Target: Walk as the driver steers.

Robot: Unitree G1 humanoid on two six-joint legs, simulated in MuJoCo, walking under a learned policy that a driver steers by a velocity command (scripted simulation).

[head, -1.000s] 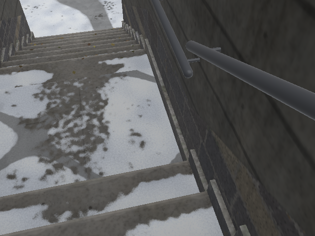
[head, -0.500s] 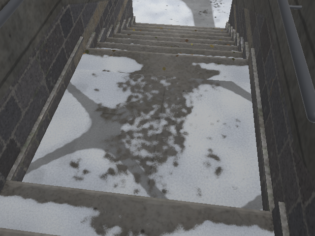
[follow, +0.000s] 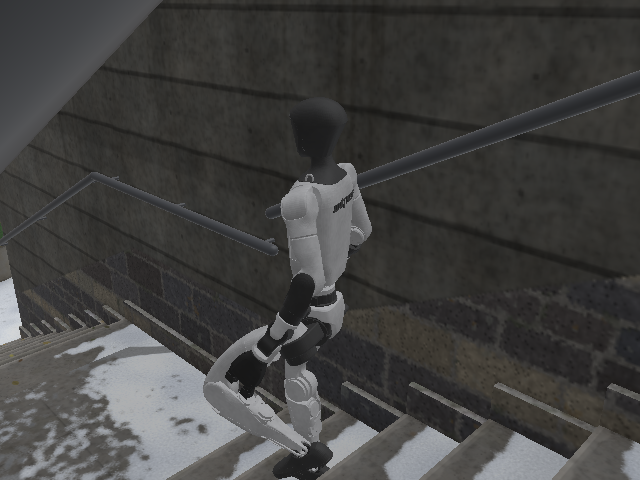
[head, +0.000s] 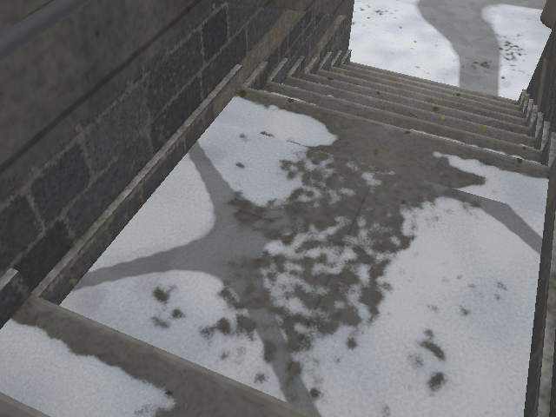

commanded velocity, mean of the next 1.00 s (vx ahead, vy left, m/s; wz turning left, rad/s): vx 0.30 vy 0.00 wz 0.18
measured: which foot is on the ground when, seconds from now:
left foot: up 0.00-0.26, down 0.28-0.70, up 0.72-0.84, down 0.86-1.00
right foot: down 0.00-1.00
